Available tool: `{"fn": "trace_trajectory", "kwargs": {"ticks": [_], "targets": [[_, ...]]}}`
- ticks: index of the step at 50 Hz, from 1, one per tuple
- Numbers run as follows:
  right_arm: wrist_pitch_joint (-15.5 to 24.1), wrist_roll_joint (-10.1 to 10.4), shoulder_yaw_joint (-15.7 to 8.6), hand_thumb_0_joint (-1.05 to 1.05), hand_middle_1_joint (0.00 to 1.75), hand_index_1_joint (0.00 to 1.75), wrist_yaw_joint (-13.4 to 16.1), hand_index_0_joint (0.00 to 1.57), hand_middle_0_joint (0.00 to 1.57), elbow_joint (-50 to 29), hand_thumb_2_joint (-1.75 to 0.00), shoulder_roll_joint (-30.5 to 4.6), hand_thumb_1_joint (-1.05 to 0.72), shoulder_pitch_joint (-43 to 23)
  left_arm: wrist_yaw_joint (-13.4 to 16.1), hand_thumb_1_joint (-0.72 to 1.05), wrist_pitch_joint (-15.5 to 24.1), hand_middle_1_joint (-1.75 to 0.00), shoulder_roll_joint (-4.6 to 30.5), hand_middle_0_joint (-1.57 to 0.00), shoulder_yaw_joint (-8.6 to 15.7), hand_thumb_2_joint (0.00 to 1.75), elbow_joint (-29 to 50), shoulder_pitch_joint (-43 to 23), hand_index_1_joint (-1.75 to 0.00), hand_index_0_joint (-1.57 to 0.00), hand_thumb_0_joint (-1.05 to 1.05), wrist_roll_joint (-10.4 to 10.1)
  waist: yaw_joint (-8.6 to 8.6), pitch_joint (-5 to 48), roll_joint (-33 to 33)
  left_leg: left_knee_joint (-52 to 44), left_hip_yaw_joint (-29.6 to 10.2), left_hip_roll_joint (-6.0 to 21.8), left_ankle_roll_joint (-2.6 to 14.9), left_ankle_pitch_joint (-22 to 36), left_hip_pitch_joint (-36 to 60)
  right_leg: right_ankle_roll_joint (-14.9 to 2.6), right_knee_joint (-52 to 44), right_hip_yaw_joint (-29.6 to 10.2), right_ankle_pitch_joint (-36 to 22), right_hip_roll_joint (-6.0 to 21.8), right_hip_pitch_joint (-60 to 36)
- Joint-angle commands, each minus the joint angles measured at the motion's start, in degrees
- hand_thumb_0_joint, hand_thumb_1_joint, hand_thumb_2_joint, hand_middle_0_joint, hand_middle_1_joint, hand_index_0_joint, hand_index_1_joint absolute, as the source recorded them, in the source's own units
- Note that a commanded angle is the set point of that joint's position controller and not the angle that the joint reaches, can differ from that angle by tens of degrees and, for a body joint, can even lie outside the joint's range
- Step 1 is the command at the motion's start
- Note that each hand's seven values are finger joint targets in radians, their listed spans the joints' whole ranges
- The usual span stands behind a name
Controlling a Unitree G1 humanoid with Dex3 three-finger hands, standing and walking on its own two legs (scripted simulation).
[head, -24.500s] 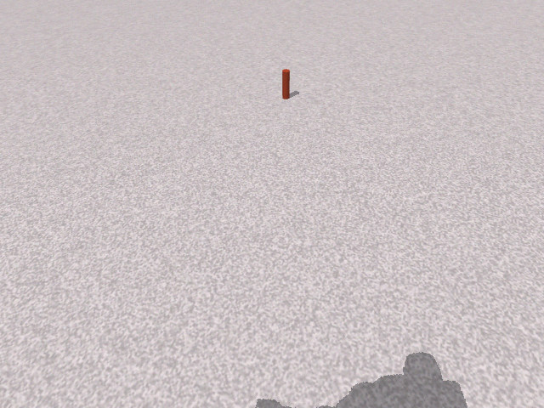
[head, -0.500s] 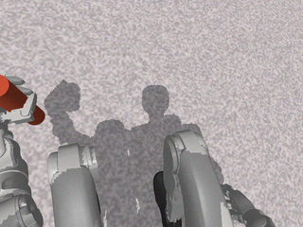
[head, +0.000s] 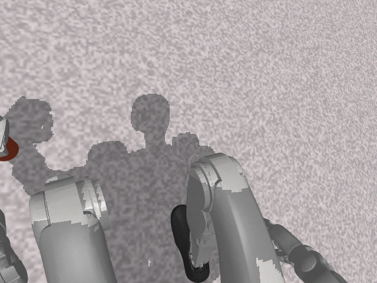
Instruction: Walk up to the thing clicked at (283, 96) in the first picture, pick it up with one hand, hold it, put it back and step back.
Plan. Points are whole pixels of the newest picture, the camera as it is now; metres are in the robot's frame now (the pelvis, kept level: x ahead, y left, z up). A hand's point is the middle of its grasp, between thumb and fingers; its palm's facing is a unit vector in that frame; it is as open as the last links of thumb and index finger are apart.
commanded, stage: lower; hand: left
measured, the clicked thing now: out of the picture +0.41 +0.31 -0.15
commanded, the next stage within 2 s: loosen in 0.94 s
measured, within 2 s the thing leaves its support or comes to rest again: rests again in 0.76 s
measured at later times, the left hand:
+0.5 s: hand out of the picture +0.42 +0.30 -0.15, palm faces +0.39 -0.92 -0.02, open 6.9 cm
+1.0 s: hand out of the picture +0.42 +0.30 -0.16, palm faces +0.40 -0.91 -0.02, open 6.9 cm
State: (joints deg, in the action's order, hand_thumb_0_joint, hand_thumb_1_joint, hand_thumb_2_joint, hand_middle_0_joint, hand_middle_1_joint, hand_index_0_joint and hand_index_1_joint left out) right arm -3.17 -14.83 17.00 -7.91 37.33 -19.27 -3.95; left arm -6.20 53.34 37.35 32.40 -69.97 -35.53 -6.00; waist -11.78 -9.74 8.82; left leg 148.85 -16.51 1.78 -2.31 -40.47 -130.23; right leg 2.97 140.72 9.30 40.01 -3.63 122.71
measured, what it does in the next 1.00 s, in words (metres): stands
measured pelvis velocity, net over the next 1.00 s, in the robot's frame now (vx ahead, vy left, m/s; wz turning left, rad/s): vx -0.01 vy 0.01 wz -0.05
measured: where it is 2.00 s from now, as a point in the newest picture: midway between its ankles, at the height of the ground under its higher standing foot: (146, 273)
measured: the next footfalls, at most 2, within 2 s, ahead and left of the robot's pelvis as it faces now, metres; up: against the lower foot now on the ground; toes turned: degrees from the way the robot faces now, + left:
none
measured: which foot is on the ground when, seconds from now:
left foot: down 0.00-1.00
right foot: down 0.00-1.00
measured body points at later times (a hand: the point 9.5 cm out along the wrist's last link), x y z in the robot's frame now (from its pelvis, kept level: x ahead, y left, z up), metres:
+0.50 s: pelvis -0.01 +0.00 -0.01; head +0.22 +0.15 +0.35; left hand +0.39 +0.35 -0.15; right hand +0.14 -0.26 -0.07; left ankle +0.08 +0.13 -0.26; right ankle +0.11 -0.12 -0.26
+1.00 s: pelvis -0.01 +0.01 -0.01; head +0.22 +0.17 +0.34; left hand +0.39 +0.35 -0.16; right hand +0.15 -0.25 -0.06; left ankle +0.08 +0.13 -0.26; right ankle +0.11 -0.12 -0.26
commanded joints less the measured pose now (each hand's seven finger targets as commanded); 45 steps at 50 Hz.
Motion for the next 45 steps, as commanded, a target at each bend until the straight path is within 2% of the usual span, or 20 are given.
{"fn": "trace_trajectory", "kwargs": {"ticks": [1, 5, 7, 8, 11, 15, 16, 18, 24, 28, 29, 33, 34, 37, 38, 39, 42, 43, 44, 45], "targets": [[0.30, -0.78, -3.72, 0.00, 0.30, 0.30, 0.80, 0.20, 0.20, -1.75, -0.91, -17.76, -0.91, 4.90, 0.46, 0.52, 5.08, -1.39, 11.26, -1.34, 0.45, 1.27, 6.36, -12.14, -1.39, -1.35, 0.00, -1.55, -3.61, 36.36, -22.35, -15.12, 5.31, 1.67, 1.49, 9.47, 24.29, -3.71, -12.13, 5.89, -13.92, -1.59, -18.28], [0.15, -1.31, -2.63, 0.00, 0.30, 0.30, 0.85, 0.20, 0.20, -2.25, -0.90, -18.30, -0.90, 3.28, 1.03, 0.54, 6.07, -1.41, 13.31, -1.36, 1.19, 1.29, 4.24, -12.14, -1.41, -1.36, 0.00, -1.51, -3.61, 33.51, -21.85, -15.07, 4.90, 1.87, 1.43, 7.92, 22.84, -3.74, -11.99, 6.39, -12.58, -1.81, -17.92], [0.17, -1.64, -2.10, 0.00, 0.30, 0.30, 0.92, 0.20, 0.20, -2.77, -0.90, -18.60, -0.91, 2.74, 1.44, 0.50, 6.75, -1.42, 15.47, -1.36, 2.68, 1.29, 3.97, -12.18, -1.42, -1.37, 0.00, -1.36, -3.43, 33.75, -21.94, -14.91, 4.84, 1.98, 1.49, 7.32, 23.10, -3.67, -12.20, 6.55, -12.32, -1.97, -18.54], [0.11, -1.89, -1.80, 0.00, 0.30, 0.30, 0.89, 0.20, 0.20, -2.89, -0.90, -18.75, -0.91, 2.67, 1.42, 0.52, 6.99, -1.41, 14.91, -1.34, 1.87, 1.29, 4.02, -12.44, -1.41, -1.35, 0.00, -1.26, -3.83, 33.73, -22.63, -14.84, 4.74, 2.03, 1.39, 7.95, 23.61, -3.67, -12.00, 6.55, -12.99, -2.00, -18.72], [0.04, -2.31, -1.10, 0.00, 0.30, 0.30, 0.99, 0.20, 0.20, -3.11, -0.91, -19.00, -0.91, 1.70, 1.63, 0.52, 7.76, -1.39, 17.69, -1.34, 3.28, 1.28, 3.61, -11.82, -1.40, -1.35, 0.00, -0.81, -3.37, 33.16, -23.12, -14.54, 4.71, 2.21, 1.38, 7.67, 22.81, -3.76, -11.82, 6.54, -12.80, -2.18, -19.16], [0.15, -2.80, -0.61, 0.00, 0.30, 0.30, 0.93, 0.20, 0.20, -3.35, -0.91, -19.82, -0.91, 0.90, 2.00, 0.49, 8.21, -1.40, 17.11, -1.35, 2.48, 1.28, 3.04, -13.14, -1.41, -1.36, 0.00, -0.66, -4.91, 30.97, -24.60, -15.12, 4.11, 2.50, 1.09, 6.46, 23.33, -3.84, -11.36, 7.33, -12.19, -2.18, -17.72], [0.28, -2.92, -0.54, 0.00, 0.30, 0.30, 0.93, 0.20, 0.20, -3.54, -0.91, -19.94, -0.91, 0.59, 1.97, 0.49, 8.27, -1.40, 16.97, -1.36, 2.40, 1.28, 2.61, -12.14, -1.41, -1.36, 0.00, -0.67, -4.65, 30.98, -24.58, -15.20, 3.98, 2.52, 1.04, 6.52, 23.79, -3.84, -11.37, 7.55, -12.33, -2.27, -17.59], [0.34, -2.91, -0.34, 0.00, 0.30, 0.30, 0.95, 0.20, 0.20, -3.79, -0.91, -20.34, -0.91, 0.33, 2.05, 0.49, 8.42, -1.40, 17.29, -1.36, 2.05, 1.28, 2.50, -12.93, -1.41, -1.36, 0.00, -0.57, -5.34, 30.30, -25.10, -15.31, 3.64, 2.60, 0.93, 6.07, 24.01, -3.79, -11.05, 8.06, -11.96, -2.24, -16.93], [0.46, -3.26, 0.48, 0.00, 0.30, 0.30, 0.76, 0.20, 0.20, -4.03, -0.90, -20.59, -0.90, 0.14, 2.33, 0.48, 8.83, -1.38, 16.36, -1.34, 0.99, 1.27, 1.56, -11.61, -1.39, -1.34, 0.00, -1.11, -5.50, 30.87, -24.33, -14.88, 3.07, 2.49, 0.94, 6.72, 24.32, -3.54, -11.16, 8.67, -12.98, -2.43, -18.29], [0.62, -3.44, 0.92, 0.00, 0.30, 0.30, 0.86, 0.20, 0.20, -3.78, -0.90, -20.65, -0.90, -0.10, 3.14, 0.47, 9.28, -1.36, 18.15, -1.33, 1.82, 1.25, 1.53, -12.50, -1.37, -1.33, 0.00, -1.07, -5.30, 30.16, -23.41, -13.98, 3.04, 2.55, 1.22, 7.61, 23.33, -3.43, -11.25, 8.44, -14.05, -2.71, -19.06], [0.58, -3.51, 0.92, 0.00, 0.30, 0.30, 0.89, 0.20, 0.20, -4.05, -0.90, -20.85, -0.90, -0.57, 3.22, 0.49, 9.36, -1.37, 17.21, -1.34, 1.20, 1.26, 0.55, -12.20, -1.37, -1.34, 0.00, -1.05, -5.86, 29.53, -23.44, -14.21, 2.82, 2.63, 1.12, 7.32, 23.73, -3.40, -11.17, 8.76, -13.71, -2.64, -18.38], [0.57, -3.90, 1.40, 0.00, 0.30, 0.30, 0.80, 0.20, 0.20, -4.18, -0.90, -21.08, -0.90, -1.13, 3.81, 0.48, 10.05, -1.39, 17.93, -1.35, 1.40, 1.28, -0.61, -12.07, -1.39, -1.36, 0.00, -0.41, -6.30, 28.65, -23.79, -14.30, 2.34, 2.81, 0.98, 7.24, 23.95, -3.37, -10.85, 9.25, -13.72, -2.80, -18.56], [0.55, -3.90, 1.40, 0.00, 0.30, 0.30, 0.72, 0.20, 0.20, -4.29, -0.90, -21.14, -0.90, -1.46, 4.08, 0.49, 10.36, -1.38, 19.07, -1.35, 2.10, 1.27, 0.06, -11.99, -1.38, -1.35, 0.00, -0.22, -5.72, 28.34, -24.58, -14.59, 2.47, 2.82, 0.87, 7.06, 23.89, -3.54, -10.67, 9.17, -13.31, -2.74, -18.35], [0.39, -4.19, 1.85, 0.00, 0.30, 0.30, 0.69, 0.20, 0.20, -4.71, -0.90, -20.96, -0.90, -1.85, 4.45, 0.50, 10.70, -1.37, 19.41, -1.34, 2.43, 1.27, -0.24, -11.45, -1.38, -1.34, 0.00, -0.34, -5.42, 29.49, -24.17, -14.06, 2.54, 2.84, 1.02, 6.96, 24.01, -3.43, -11.17, 9.11, -13.33, -3.01, -19.24], [0.40, -4.37, 1.93, 0.00, 0.30, 0.30, 0.65, 0.20, 0.20, -4.62, -0.90, -21.22, -0.90, -1.86, 4.53, 0.49, 10.86, -1.38, 19.19, -1.35, 2.08, 1.28, -0.73, -11.74, -1.39, -1.34, 0.00, -0.03, -6.08, 28.72, -24.73, -14.44, 2.27, 2.92, 0.86, 6.96, 24.20, -3.49, -10.77, 9.50, -13.30, -2.95, -18.89], [0.46, -4.47, 2.01, 0.00, 0.30, 0.30, 0.63, 0.20, 0.20, -4.83, -0.90, -21.34, -0.90, -2.09, 4.63, 0.49, 10.85, -1.39, 18.55, -1.35, 1.80, 1.29, -1.20, -11.45, -1.39, -1.35, 0.00, -0.10, -6.19, 28.33, -24.49, -14.57, 2.18, 2.91, 0.88, 6.53, 24.15, -3.45, -10.95, 9.61, -13.09, -3.01, -18.76], [0.58, -4.52, 2.31, 0.00, 0.30, 0.30, 0.60, 0.20, 0.20, -4.92, -0.90, -21.36, -0.90, -2.49, 5.08, 0.51, 11.14, -1.37, 19.86, -1.34, 1.81, 1.28, -0.82, -12.10, -1.38, -1.33, 0.00, 0.11, -6.22, 27.70, -24.44, -14.25, 2.20, 2.88, 1.05, 5.48, 22.92, -3.45, -11.00, 9.69, -12.46, -3.14, -18.66], [0.60, -4.56, 2.30, 0.00, 0.30, 0.30, 0.61, 0.20, 0.20, -4.95, -0.90, -21.30, -0.90, -2.64, 5.06, 0.49, 11.01, -1.37, 18.72, -1.34, 1.57, 1.28, -1.78, -11.17, -1.38, -1.33, 0.00, -0.10, -6.29, 27.90, -23.71, -14.03, 2.19, 2.92, 1.10, 6.25, 23.43, -3.31, -11.20, 9.73, -13.18, -3.13, -19.01], [0.70, -4.58, 2.22, 0.00, 0.30, 0.30, 0.66, 0.20, 0.20, -5.07, -0.90, -21.49, -0.90, -2.99, 5.07, 0.50, 11.07, -1.37, 19.11, -1.33, 1.25, 1.28, -1.17, -11.59, -1.38, -1.33, 0.00, 0.03, -6.26, 27.24, -23.53, -13.99, 2.22, 3.00, 1.13, 5.74, 23.13, -3.38, -11.20, 9.66, -12.77, -3.21, -18.27], [0.75, -4.67, 2.26, 0.00, 0.30, 0.30, 0.63, 0.20, 0.20, -5.01, -0.90, -21.58, -0.90, -3.13, 5.08, 0.50, 11.23, -1.38, 18.62, -1.34, 0.89, 1.29, -1.40, -11.97, -1.39, -1.34, 0.00, 0.06, -6.85, 26.50, -23.98, -14.21, 2.03, 3.08, 1.04, 5.66, 23.47, -3.32, -11.12, 9.89, -12.78, -3.18, -18.05]]}}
